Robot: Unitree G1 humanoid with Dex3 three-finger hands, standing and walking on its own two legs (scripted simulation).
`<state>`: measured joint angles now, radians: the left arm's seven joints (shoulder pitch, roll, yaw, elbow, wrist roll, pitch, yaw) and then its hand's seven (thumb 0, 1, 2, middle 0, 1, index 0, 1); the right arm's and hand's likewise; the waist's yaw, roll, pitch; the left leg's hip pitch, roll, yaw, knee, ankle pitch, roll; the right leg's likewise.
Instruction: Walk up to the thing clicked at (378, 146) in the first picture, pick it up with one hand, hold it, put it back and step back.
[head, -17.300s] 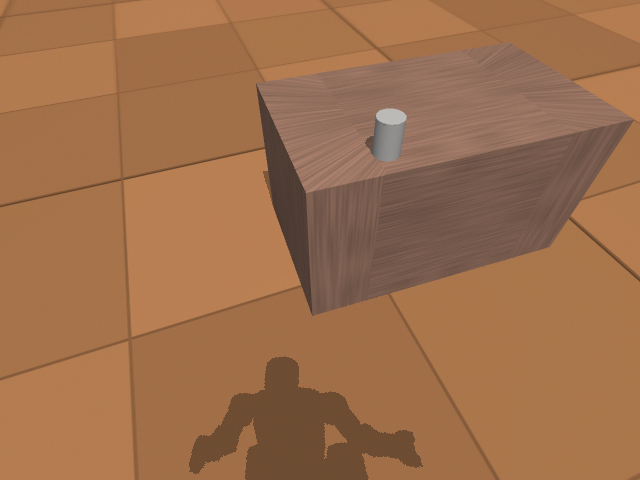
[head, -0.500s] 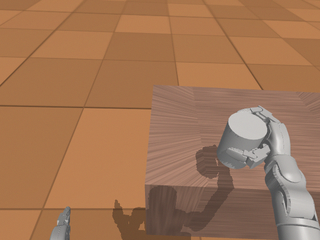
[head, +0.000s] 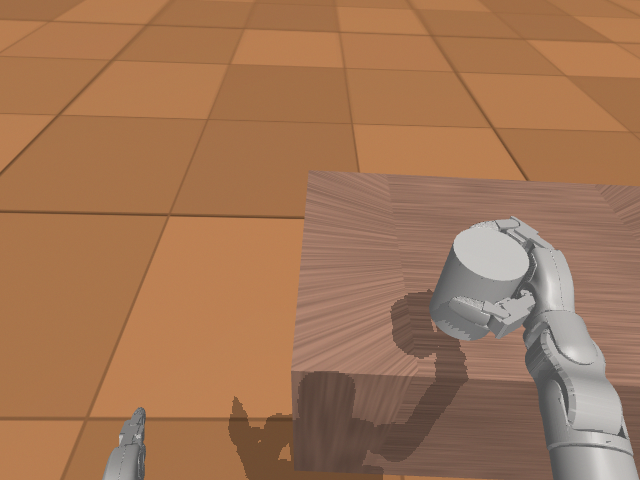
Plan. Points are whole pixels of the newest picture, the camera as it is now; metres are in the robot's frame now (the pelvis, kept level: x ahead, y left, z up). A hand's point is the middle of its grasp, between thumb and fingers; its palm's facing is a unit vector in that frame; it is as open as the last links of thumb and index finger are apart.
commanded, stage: crouch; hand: right
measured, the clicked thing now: (474, 285) +0.33 -0.15 +0.12
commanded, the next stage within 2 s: lower in 0.98 s
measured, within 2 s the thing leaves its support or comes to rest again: neither
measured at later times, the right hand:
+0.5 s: hand (473, 283) +0.39 -0.19 +0.05, palm faces +0.11 +0.99 +0.03, open 11.2 cm
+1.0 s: hand (467, 283) +0.42 -0.20 +0.01, palm faces +0.10 +0.99 +0.03, open 11.2 cm
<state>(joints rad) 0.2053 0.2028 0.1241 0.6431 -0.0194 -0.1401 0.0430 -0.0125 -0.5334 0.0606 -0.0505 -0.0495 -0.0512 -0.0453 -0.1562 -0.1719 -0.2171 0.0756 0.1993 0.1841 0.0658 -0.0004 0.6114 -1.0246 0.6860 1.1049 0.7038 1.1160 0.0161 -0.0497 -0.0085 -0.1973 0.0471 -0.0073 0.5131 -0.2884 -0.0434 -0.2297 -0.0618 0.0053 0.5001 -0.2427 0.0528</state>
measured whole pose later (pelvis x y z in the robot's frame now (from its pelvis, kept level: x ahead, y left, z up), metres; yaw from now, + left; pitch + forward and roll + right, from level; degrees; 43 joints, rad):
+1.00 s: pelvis -0.02 -0.01 -0.04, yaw +2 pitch +12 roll +1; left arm 0.30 0.22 0.06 0.33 0.01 -0.14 0.05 -0.01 -0.53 0.06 -0.06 -0.05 -0.06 -0.05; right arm -0.59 -0.37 -0.38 0.95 0.14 -0.37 0.16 0.00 0.61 -1.02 0.69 1.10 0.71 1.11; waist 0.13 0.02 -0.06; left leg -0.69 0.03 -0.04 0.86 -0.39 -0.06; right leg -0.73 -0.08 0.01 0.88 -0.37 0.04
